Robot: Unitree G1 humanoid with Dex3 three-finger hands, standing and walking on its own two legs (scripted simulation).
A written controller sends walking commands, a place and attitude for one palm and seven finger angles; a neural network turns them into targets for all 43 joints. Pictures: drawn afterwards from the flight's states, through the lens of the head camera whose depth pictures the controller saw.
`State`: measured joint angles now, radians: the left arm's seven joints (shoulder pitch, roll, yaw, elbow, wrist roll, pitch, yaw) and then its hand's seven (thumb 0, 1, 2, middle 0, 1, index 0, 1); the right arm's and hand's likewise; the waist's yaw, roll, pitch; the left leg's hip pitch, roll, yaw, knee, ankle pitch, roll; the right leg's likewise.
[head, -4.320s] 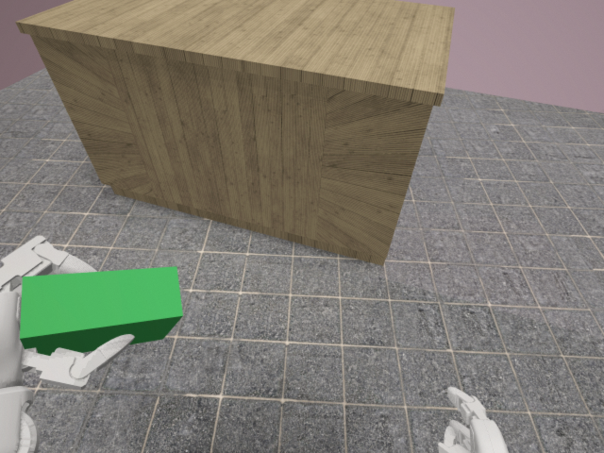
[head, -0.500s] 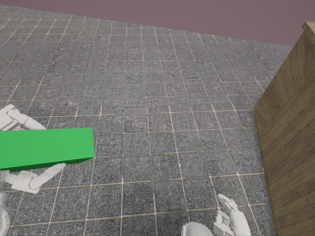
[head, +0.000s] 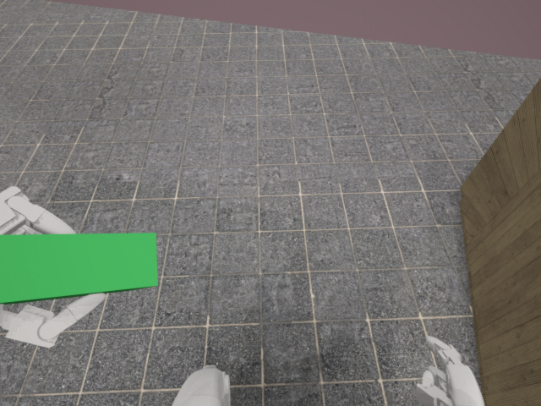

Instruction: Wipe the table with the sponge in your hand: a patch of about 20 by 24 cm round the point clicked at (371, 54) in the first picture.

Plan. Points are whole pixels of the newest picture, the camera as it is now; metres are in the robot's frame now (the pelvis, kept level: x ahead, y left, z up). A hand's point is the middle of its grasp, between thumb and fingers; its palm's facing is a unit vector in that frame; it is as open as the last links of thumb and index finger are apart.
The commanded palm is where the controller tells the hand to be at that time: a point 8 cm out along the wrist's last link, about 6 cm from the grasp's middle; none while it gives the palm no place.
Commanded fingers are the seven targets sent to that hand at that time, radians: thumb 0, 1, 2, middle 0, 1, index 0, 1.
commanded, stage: walk to a spot facing it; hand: left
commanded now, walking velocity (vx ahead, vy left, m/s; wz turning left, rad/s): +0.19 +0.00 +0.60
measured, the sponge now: (100, 267) +0.23 +0.18 +0.17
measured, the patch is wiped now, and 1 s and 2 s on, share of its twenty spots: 0.00 0.00 0.00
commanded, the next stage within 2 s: turn to face it in 0.06 s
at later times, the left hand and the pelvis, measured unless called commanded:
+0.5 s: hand (15, 203) +0.28 +0.26 +0.22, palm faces +0.48 -0.76 -0.43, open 9.4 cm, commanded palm +0.23 +0.30 +0.18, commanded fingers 0.00 0.10 1.30 -1.20 -1.60 -1.20 -1.60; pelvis +0.08 +0.01 +0.00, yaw +1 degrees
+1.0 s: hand (193, 174) +0.33 +0.10 +0.20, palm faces +0.18 -0.80 -0.57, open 9.4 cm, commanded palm +0.28 +0.15 +0.18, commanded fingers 0.00 0.10 1.30 -1.20 -1.60 -1.20 -1.60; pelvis +0.05 -0.08 +0.00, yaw -15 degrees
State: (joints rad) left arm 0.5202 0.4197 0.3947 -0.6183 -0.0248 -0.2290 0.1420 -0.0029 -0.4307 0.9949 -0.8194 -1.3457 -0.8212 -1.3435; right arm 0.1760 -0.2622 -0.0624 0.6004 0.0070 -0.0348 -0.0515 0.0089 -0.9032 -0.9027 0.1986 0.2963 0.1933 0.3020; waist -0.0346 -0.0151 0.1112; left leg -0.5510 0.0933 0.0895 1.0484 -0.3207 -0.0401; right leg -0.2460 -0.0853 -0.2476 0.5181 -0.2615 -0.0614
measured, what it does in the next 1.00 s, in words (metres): steps on the spot, turning right: left foot, then right foot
